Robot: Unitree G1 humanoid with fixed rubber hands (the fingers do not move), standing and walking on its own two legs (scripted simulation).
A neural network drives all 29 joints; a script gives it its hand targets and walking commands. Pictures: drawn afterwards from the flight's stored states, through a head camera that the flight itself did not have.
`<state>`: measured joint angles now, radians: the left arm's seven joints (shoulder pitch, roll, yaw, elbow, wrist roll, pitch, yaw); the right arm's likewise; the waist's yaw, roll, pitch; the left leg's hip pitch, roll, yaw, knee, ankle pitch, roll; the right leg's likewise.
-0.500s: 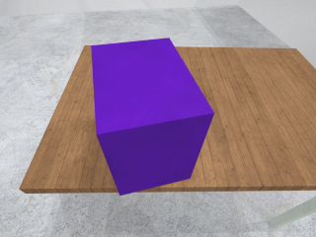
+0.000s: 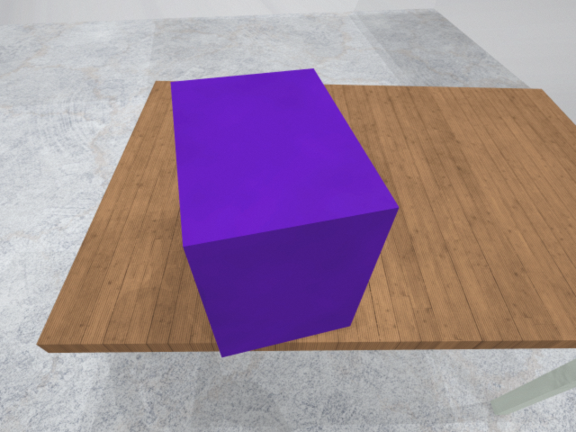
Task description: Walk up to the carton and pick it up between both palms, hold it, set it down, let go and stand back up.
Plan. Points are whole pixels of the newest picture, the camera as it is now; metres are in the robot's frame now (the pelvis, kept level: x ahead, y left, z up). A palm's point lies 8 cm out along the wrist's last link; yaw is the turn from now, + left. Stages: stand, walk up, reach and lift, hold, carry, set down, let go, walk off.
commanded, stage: stand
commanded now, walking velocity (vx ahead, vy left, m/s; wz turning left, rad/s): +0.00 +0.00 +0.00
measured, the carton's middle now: (267, 213) +0.38 +0.05 +0.10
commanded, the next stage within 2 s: none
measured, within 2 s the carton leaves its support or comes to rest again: neither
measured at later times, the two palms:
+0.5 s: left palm out of the picture -0.03 +0.19 -0.15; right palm out of the picture -0.05 -0.21 -0.15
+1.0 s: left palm out of the picture -0.05 +0.18 -0.15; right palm out of the picture -0.07 -0.20 -0.14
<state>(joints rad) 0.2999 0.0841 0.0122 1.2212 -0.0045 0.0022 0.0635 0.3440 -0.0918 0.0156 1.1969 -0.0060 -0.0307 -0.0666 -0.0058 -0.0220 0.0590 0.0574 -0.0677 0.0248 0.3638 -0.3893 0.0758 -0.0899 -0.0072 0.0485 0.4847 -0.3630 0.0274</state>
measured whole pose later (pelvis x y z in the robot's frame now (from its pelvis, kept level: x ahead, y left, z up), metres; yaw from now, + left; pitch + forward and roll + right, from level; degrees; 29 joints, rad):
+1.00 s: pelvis +0.00 -0.01 +0.00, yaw +0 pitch -2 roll -1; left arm 0.31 0.08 0.00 1.22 0.00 0.00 0.07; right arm 0.37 -0.09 0.02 1.19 -0.01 -0.03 -0.06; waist -0.01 0.00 0.06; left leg 0.04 -0.05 0.02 0.38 -0.39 0.07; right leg -0.09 0.00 0.03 0.48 -0.35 0.02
